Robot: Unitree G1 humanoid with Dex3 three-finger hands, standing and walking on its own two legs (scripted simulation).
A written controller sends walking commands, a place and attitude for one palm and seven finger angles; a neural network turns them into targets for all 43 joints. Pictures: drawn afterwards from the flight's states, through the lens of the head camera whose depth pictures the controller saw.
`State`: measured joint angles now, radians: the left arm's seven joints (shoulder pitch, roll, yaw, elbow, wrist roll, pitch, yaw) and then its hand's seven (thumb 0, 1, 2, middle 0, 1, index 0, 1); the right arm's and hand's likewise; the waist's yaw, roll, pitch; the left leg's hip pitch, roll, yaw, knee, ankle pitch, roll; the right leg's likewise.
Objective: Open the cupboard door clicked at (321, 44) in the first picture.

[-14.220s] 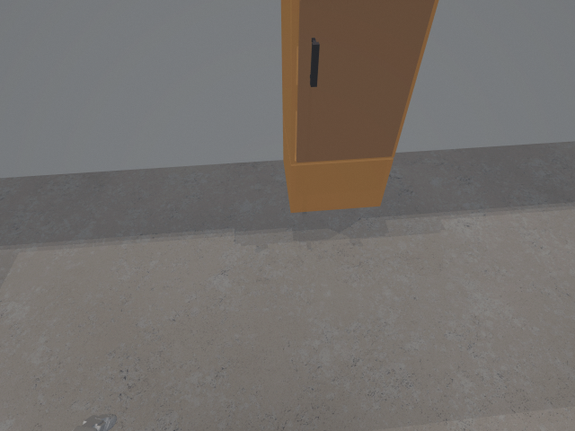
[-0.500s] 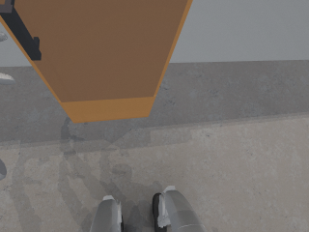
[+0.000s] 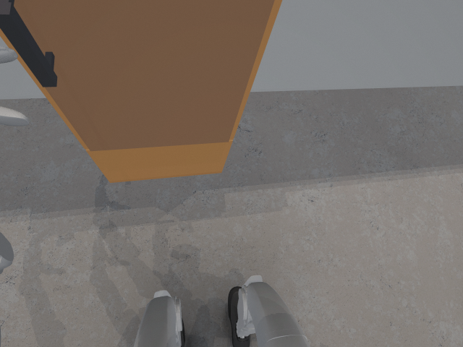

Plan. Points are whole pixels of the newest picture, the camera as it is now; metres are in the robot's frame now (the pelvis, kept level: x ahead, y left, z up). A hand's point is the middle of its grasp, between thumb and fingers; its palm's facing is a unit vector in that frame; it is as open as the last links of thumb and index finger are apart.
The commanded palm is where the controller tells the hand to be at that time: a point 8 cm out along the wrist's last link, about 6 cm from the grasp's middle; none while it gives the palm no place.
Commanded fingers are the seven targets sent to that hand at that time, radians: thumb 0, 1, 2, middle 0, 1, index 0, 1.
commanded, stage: slide the fingers in behind the handle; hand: left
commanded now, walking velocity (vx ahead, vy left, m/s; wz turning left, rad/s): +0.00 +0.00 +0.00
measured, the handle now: (30, 39) +0.57 +0.27 +0.07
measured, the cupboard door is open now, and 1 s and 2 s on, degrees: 0 0 0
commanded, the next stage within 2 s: close the thumb around the handle in 1.32 s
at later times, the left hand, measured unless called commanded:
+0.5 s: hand (23, 73) +0.51 +0.26 +0.07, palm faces +0.04 -1.00 -0.02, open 14.0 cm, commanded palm +0.49 +0.30 +0.07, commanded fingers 0.00 -0.50 0.30 -0.30 -1.20 -0.30 -1.20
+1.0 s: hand (45, 73) +0.51 +0.24 +0.07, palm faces +0.07 -1.00 -0.03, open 14.0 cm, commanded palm +0.49 +0.27 +0.07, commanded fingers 0.00 -0.50 0.30 -0.30 -1.20 -0.30 -1.20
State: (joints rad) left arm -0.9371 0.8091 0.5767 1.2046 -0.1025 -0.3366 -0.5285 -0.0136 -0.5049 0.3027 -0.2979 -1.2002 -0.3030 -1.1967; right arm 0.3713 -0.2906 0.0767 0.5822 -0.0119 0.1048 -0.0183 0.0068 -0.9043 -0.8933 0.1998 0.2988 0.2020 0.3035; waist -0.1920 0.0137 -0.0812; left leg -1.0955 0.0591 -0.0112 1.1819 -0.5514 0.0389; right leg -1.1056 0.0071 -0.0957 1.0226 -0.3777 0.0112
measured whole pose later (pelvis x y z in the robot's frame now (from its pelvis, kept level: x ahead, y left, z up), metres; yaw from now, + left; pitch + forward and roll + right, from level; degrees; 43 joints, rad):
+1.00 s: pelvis +0.01 -0.01 +0.01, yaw +1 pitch +24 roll -4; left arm -0.89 0.59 0.46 1.16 -0.10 -0.42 -0.32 -0.01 -0.50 0.30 -0.29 -1.20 -0.29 -1.20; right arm 0.36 -0.27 0.05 0.60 -0.02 0.09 -0.01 0.01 -0.91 -0.89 0.20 0.30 0.20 0.30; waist -0.17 0.02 -0.09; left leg -1.01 0.04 0.00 1.13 -0.54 0.03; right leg -1.04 0.00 -0.08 1.01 -0.39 0.00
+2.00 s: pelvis +0.01 +0.00 +0.01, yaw +1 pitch +24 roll -4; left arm -0.89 0.61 0.47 1.16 -0.11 -0.41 -0.34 0.00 0.63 0.79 -0.36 -1.31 -0.38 -1.32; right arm 0.37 -0.27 0.05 0.60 -0.02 0.09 -0.01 0.01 -0.90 -0.89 0.20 0.30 0.20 0.30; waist -0.17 0.03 -0.10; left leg -1.02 0.04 0.01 1.14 -0.55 0.04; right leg -1.05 0.00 -0.07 1.01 -0.39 0.01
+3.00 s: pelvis +0.03 -0.02 +0.03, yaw +3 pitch +16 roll -1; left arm 0.02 -0.06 -0.03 0.22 0.05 -0.38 0.46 0.01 0.71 0.79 -0.32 -1.32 -0.33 -1.30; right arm 0.18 -0.18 0.00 0.53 -0.06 0.03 0.05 0.01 -0.91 -0.89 0.20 0.30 0.20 0.30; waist 0.01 0.02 -0.14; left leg -0.75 0.01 0.02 1.01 -0.53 0.01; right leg -0.82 -0.03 -0.06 0.97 -0.43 -0.01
